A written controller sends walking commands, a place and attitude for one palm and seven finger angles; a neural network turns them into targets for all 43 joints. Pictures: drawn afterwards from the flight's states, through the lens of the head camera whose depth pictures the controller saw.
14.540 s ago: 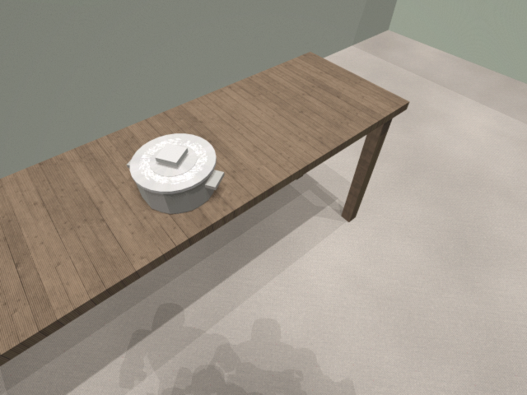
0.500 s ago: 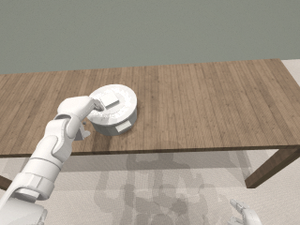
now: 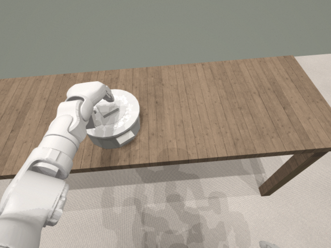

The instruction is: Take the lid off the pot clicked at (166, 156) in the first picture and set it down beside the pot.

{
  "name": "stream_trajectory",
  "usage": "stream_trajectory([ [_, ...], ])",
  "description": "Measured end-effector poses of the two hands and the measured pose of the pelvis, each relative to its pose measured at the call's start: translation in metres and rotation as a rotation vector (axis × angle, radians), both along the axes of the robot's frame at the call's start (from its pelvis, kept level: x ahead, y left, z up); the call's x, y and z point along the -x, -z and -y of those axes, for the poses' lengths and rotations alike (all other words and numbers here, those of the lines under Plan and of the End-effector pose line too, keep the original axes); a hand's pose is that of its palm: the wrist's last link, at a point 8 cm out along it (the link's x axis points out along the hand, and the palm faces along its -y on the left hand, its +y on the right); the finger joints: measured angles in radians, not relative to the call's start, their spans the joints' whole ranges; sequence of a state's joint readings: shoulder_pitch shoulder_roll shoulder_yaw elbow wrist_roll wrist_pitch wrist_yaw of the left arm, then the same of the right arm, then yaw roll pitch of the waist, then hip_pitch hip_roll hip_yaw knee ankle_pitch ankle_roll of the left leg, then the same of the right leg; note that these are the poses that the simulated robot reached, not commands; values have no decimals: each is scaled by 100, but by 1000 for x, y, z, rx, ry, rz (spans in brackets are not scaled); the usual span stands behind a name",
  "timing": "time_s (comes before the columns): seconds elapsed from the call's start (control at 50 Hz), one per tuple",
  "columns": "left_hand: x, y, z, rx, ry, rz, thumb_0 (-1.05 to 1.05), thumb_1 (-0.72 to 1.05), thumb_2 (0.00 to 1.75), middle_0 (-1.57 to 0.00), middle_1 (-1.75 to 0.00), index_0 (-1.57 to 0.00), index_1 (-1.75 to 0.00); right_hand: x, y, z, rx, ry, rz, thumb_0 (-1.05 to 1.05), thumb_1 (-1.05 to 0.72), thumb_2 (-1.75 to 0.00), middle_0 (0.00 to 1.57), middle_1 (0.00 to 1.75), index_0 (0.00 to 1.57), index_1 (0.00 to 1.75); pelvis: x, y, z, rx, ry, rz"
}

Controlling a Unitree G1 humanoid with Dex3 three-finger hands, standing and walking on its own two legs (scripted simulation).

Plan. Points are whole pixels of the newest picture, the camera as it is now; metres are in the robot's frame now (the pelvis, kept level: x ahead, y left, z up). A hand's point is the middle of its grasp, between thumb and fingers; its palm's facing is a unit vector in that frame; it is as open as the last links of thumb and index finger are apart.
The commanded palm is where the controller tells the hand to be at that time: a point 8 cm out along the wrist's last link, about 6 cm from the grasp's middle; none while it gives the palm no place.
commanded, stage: move the open hand above the knob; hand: left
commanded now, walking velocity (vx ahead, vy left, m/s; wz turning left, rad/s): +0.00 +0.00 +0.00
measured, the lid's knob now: (107, 107) +0.52 +0.18 -0.01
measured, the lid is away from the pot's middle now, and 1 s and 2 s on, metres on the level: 0.00 0.00 0.00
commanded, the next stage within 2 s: lower the open fingers around the knob in 1.00 s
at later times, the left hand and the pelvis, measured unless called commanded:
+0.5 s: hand (100, 100) +0.49 +0.18 +0.06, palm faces -0.39 -0.08 -0.92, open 10.1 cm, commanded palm +0.50 +0.19 +0.12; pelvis +0.00 +0.00 +0.00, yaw -2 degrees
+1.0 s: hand (99, 99) +0.49 +0.18 +0.06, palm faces -0.39 -0.08 -0.92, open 10.1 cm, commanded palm +0.51 +0.19 +0.12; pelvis +0.00 +0.01 -0.01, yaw -2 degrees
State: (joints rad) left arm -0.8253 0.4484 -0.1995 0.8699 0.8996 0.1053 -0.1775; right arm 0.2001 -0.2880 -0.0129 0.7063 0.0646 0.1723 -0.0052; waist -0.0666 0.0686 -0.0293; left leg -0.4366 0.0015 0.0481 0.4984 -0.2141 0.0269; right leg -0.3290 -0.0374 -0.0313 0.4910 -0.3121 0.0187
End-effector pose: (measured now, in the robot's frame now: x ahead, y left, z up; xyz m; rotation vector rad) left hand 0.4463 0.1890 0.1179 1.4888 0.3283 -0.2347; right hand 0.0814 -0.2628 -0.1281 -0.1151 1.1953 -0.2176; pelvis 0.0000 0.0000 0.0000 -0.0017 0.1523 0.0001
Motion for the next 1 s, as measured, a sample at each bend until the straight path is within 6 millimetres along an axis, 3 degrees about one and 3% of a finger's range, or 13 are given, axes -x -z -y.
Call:
stream_trajectory([
  [0.28, -37, 1, 13, -11, -21, -35, 0, -22, 125, -81, -8, -82, -8, 53, 2, 11, 38, 95, -109, 0, -91, -90, 20, 30, 20, 30, -1, 3, -1, 3, 23, -55],
  [0.44, -46, -1, 12, 0, -24, -34, 0, -22, 125, -81, -8, -82, -8, 71, 1, 9, 42, 131, -137, 0, -91, -90, 20, 30, 20, 30, -3, 3, -2, 5, 36, -71],
  [0.7, -43, 3, -2, -13, -27, -60, 0, -22, 125, -81, -8, -82, -8, 65, 0, 5, 51, 117, -132, 0, -91, -90, 20, 30, 20, 30, -2, 4, -6, 9, 28, -77],
  [1.0, -49, 2, 4, 3, -22, -45, 0, -22, 125, -81, -8, -82, -8, 59, 1, 2, 50, 113, -113, 0, -91, -90, 20, 30, 20, 30, -1, 5, -8, 10, 30, -90],
])
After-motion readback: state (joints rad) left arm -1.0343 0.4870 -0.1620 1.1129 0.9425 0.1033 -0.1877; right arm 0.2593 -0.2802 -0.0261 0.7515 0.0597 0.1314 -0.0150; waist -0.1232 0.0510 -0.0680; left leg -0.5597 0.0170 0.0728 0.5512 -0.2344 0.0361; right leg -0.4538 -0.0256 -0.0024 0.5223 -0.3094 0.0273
